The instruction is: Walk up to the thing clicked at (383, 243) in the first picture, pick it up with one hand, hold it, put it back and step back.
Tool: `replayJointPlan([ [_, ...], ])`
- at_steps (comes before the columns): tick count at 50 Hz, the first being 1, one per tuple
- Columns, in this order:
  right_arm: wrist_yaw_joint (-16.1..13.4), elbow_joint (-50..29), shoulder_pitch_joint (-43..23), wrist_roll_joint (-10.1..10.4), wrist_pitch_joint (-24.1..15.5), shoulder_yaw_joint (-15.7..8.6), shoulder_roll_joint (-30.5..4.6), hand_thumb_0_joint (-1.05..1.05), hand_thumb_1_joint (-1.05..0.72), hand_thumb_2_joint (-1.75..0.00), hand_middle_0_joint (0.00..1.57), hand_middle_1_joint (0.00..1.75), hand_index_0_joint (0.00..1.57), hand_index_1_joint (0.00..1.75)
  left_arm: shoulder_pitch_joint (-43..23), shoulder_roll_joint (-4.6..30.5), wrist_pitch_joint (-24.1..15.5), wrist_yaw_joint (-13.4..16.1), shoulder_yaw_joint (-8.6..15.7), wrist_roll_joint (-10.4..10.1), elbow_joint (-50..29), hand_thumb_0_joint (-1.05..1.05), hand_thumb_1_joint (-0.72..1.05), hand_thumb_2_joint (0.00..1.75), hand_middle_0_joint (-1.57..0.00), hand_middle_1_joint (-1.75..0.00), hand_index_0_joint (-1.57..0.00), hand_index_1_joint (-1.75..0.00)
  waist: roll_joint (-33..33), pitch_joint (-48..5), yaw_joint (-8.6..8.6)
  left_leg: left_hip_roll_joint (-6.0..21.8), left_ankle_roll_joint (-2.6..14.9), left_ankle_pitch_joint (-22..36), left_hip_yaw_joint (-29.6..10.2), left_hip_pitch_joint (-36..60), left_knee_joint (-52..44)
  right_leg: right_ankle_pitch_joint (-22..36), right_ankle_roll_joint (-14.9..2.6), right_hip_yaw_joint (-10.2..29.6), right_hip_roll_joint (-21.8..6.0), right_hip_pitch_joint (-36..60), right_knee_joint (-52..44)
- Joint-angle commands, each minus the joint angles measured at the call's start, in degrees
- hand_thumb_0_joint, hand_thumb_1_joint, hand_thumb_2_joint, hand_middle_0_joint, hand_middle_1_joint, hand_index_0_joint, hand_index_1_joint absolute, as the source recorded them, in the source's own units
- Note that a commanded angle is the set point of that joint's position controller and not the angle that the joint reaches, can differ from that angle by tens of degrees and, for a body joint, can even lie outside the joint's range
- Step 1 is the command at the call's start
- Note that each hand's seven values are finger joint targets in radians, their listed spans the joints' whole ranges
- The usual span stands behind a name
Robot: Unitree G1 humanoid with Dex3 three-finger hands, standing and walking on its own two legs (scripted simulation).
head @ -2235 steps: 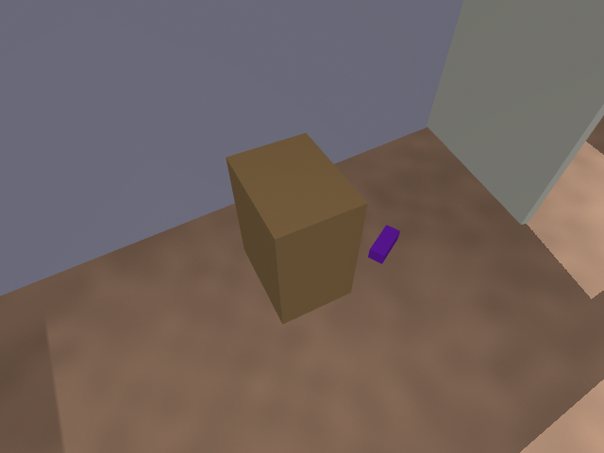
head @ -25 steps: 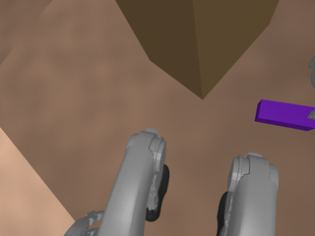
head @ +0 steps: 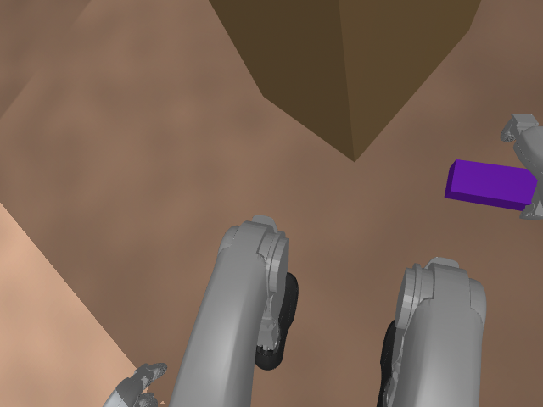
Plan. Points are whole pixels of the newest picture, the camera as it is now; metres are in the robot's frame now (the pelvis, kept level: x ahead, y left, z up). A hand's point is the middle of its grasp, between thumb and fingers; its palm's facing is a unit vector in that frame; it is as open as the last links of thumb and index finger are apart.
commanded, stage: home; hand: right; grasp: from above
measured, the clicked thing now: (495, 186) +0.50 -0.25 -0.32
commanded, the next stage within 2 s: none
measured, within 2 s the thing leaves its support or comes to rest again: neither
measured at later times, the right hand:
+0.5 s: hand out of the picture +0.41 -0.26 -0.04, palm faces -0.35 +0.55 -0.76, open 9.3 cm
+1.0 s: hand out of the picture +0.29 -0.19 +0.17, palm faces +0.04 +0.95 -0.30, open 7.4 cm
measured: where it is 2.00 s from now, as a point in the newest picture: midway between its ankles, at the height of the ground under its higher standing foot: (330, 364)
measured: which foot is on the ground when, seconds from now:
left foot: down 0.00-1.00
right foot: down 0.00-1.00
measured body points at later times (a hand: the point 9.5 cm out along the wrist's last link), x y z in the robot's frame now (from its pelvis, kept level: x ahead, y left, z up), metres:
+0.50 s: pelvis +0.02 -0.01 +0.09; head +0.22 -0.04 +0.49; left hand +0.13 +0.26 -0.03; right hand +0.43 -0.28 +0.00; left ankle +0.13 +0.14 -0.32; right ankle +0.08 -0.12 -0.32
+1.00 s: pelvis +0.05 +0.01 +0.26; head +0.16 -0.01 +0.70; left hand +0.26 +0.23 +0.17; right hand +0.28 -0.24 +0.19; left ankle +0.13 +0.14 -0.32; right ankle +0.08 -0.12 -0.32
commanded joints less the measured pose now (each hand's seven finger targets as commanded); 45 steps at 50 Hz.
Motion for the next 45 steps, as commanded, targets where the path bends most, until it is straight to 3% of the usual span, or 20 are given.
replayJointPlan([
  [1,-7.22,-11.27,-22.97,-0.30,-0.50,-4.52,-14.90,0.00,0.34,-0.88,0.22,0.70,0.19,0.72,11.53,12.99,-2.11,-0.27,4.46,1.31,-0.87,0.00,0.89,0.89,-0.20,-0.30,-0.20,-0.30,-22.98,-40.20,0.71,-2.14,5.02,3.42,6.26,18.80,-8.01,6.35,-0.57,-4.00,0.61,28.30,-15.10],
  [2,-8.04,-13.67,-23.28,0.16,-0.15,-5.99,-16.20,0.00,0.34,-0.87,0.21,0.69,0.19,0.71,11.63,13.40,-2.33,-0.40,5.04,1.49,-0.58,0.00,0.89,0.89,-0.20,-0.30,-0.20,-0.30,-24.13,-42.09,-0.67,-1.94,5.16,3.64,6.41,17.69,-7.48,6.43,-0.38,-3.62,0.54,30.20,-15.38],
  [4,-8.59,-14.82,-20.07,1.85,1.41,-6.61,-13.51,0.00,0.27,-0.92,0.22,0.71,0.20,0.73,12.51,13.59,-3.24,-1.16,6.35,1.68,-0.77,0.00,0.89,0.89,-0.20,-0.30,-0.20,-0.30,-26.10,-42.87,-0.14,-1.42,5.12,5.20,6.93,16.09,-6.95,7.98,-0.06,-3.57,0.41,32.39,-15.44],
  [6,-8.51,-22.06,-17.91,4.72,3.18,-8.64,-15.28,0.00,0.21,-0.96,0.23,0.73,0.21,0.75,12.82,13.30,-3.31,-1.64,7.71,0.97,-0.85,0.00,0.89,0.89,-0.20,-0.30,-0.20,-0.30,-28.95,-51.93,-3.29,-1.41,5.37,7.47,6.28,19.96,-7.22,10.53,-0.12,-4.30,0.48,36.23,-16.48],
  [8,-7.31,-24.98,-13.73,8.66,5.64,-9.70,-13.88,0.00,0.14,-0.96,0.23,0.70,0.21,0.73,14.25,13.50,-3.25,-2.30,9.44,-0.03,-0.74,0.00,0.89,0.89,-0.20,-0.30,-0.20,-0.30,-28.22,-54.35,-4.60,-0.94,5.23,9.42,5.75,22.78,-8.37,12.80,-0.09,-4.68,0.38,37.51,-17.88],
  [10,-4.75,-25.81,-11.45,13.03,7.75,-7.98,-9.24,0.00,0.03,-0.98,0.23,0.69,0.21,0.71,14.89,12.83,-2.90,-2.86,10.15,-1.09,-0.07,0.00,0.89,0.90,-0.20,-0.30,-0.20,-0.30,-26.34,-52.42,-4.06,-1.20,5.27,9.36,5.77,23.45,-9.98,12.50,-0.34,-4.44,0.18,37.11,-19.22],
  [12,-1.87,-31.84,-8.32,17.36,9.36,-9.43,-10.24,0.00,-0.06,-1.01,0.24,0.68,0.22,0.69,15.57,13.15,-2.12,-2.68,11.28,-2.64,-0.36,0.00,0.89,0.90,-0.20,-0.30,-0.20,-0.30,-25.19,-55.57,-6.21,-1.23,5.23,9.80,5.22,26.43,-11.75,13.84,-0.43,-4.04,0.24,39.06,-20.97],
  [13,-0.19,-33.39,-4.15,19.40,10.37,-8.97,-8.89,0.00,-0.09,-1.01,0.24,0.67,0.22,0.69,15.02,12.87,-1.71,-2.74,11.54,-3.44,-0.93,0.00,0.89,0.90,-0.20,-0.30,-0.20,-0.30,-23.57,-55.93,-7.10,-1.34,5.18,9.65,4.93,28.98,-13.17,13.50,-0.67,-4.13,0.40,38.96,-22.19],
  [16,5.55,-40.59,5.57,27.05,13.08,-6.53,-1.65,0.00,-0.32,-1.03,0.23,0.59,0.22,0.61,12.56,11.67,-0.37,-2.41,11.43,-5.53,-2.46,0.00,0.89,0.90,-0.20,-0.30,-0.20,-0.30,-16.52,-48.95,-6.63,-1.60,4.71,9.33,4.54,31.15,-17.49,12.08,-1.32,-2.92,0.22,36.54,-26.01],
  [20,12.97,-50.75,16.86,35.39,15.11,-7.13,0.70,0.00,-0.64,-0.98,0.22,0.43,0.21,0.43,8.25,10.94,0.77,-0.92,11.81,-7.27,-6.83,0.00,0.90,0.90,-0.20,-0.30,-0.20,-0.30,-10.47,-43.35,-8.21,-1.42,4.80,7.67,3.90,34.62,-22.31,9.85,-1.42,-1.00,-0.13,37.43,-30.80],
  [21,14.30,-53.55,19.19,37.39,15.40,-5.59,3.14,0.00,-0.72,-0.95,0.21,0.37,0.21,0.38,7.39,10.02,1.00,-0.60,11.53,-7.38,-6.66,0.00,0.90,0.90,-0.20,-0.30,-0.20,-0.30,-9.83,-41.03,-8.36,-1.46,4.81,7.36,3.60,35.50,-23.67,9.49,-1.39,-1.32,-0.26,37.24,-31.78],
  [22,15.28,-55.06,21.57,39.47,15.78,-6.07,3.67,0.00,-0.80,-0.94,0.21,0.34,0.21,0.34,6.38,9.58,1.01,-0.25,11.51,-7.59,-7.79,0.00,0.90,0.90,-0.20,-0.30,-0.20,-0.30,-7.35,-40.58,-8.55,-1.54,4.60,7.19,3.23,37.85,-25.24,9.16,-1.67,-1.81,-0.41,37.25,-32.30],
  [24,16.85,-63.33,22.50,43.21,15.89,-4.57,6.64,0.00,-0.90,-0.90,0.20,0.30,0.20,0.30,5.19,8.54,0.69,0.60,11.65,-8.06,-8.62,0.00,0.90,0.90,-0.20,-0.30,-0.20,-0.30,-8.53,-40.50,-8.87,-1.27,4.78,6.97,2.53,39.33,-27.95,9.08,-1.46,-2.08,-0.48,40.32,-34.39],
  [25,17.01,-65.21,25.12,44.64,16.09,-5.61,6.16,0.00,-0.90,-0.90,0.20,0.30,0.20,0.30,4.27,7.74,0.42,0.90,11.76,-8.20,-9.48,0.00,0.90,0.90,-0.20,-0.30,-0.20,-0.30,-9.46,-41.86,-10.13,-1.51,4.48,7.03,2.13,41.67,-28.68,9.06,-1.45,-2.48,-0.85,42.10,-35.92],
  [28,16.52,-70.34,29.46,48.19,16.76,-6.34,7.64,0.00,-0.90,-0.90,0.20,0.30,0.20,0.30,2.09,7.47,-0.14,2.20,11.55,-8.85,-10.53,0.00,0.90,0.90,-0.20,-0.30,-0.20,-0.30,-9.60,-38.66,-10.96,-1.10,4.57,4.97,2.07,42.07,-31.67,6.39,-1.17,-1.00,-1.23,45.78,-40.84],
  [30,16.33,-70.76,33.10,50.89,17.82,-5.55,10.40,0.00,-0.90,-0.90,0.20,0.30,0.20,0.30,0.33,7.13,-0.71,3.14,11.38,-9.14,-11.31,0.00,0.90,0.90,-0.20,-0.30,-0.20,-0.30,-9.37,-35.59,-10.80,-1.09,4.44,3.30,1.98,42.59,-34.35,3.95,-1.00,-0.29,-1.58,48.89,-44.30],
  [32,15.89,-74.02,36.06,53.63,18.99,-6.41,10.59,0.00,-0.90,-0.90,0.20,0.30,0.20,0.30,-1.10,6.75,-1.35,4.07,11.35,-9.35,-12.12,0.00,0.90,0.90,-0.20,-0.30,-0.20,-0.30,-10.00,-35.24,-11.55,-1.15,4.28,1.73,1.59,45.04,-36.84,1.69,-0.91,-0.35,-1.60,51.55,-46.99],
  [35,15.62,-80.28,40.55,58.25,20.98,-5.40,12.91,0.00,-0.90,-0.90,0.20,0.30,0.20,0.30,-2.61,6.06,-2.22,5.42,10.91,-9.70,-13.62,0.00,0.90,0.90,-0.20,-0.30,-0.20,-0.30,-9.44,-38.54,-11.64,-1.22,4.09,3.75,1.24,51.13,-40.41,4.81,-0.97,-1.21,-1.40,56.22,-49.24],
  [40,14.82,-85.40,48.98,66.26,25.54,-5.49,15.26,0.00,-0.90,-0.90,0.20,0.30,0.20,0.30,-4.51,4.60,-3.49,8.07,9.79,-10.09,-14.77,0.00,0.90,0.90,-0.20,-0.30,-0.20,-0.30,-6.42,-34.09,-11.80,-1.38,3.59,2.61,0.43,58.79,-48.53,4.09,-1.11,-1.50,-1.63,61.63,-55.14],
  [45,14.51,-89.88,56.65,71.19,29.76,-5.61,18.06,0.00,-0.90,-0.90,0.20,0.30,0.20,0.30,-3.87,2.89,-5.00,10.39,8.33,-10.48,-16.05,0.00,0.90,0.90,-0.20,-0.30,-0.20,-0.30,-4.86,-29.69,-11.83,-1.69,3.35,3.44,-0.18,67.02,-56.41,5.07,-1.24,-1.55,-1.84,67.42,-61.84],
])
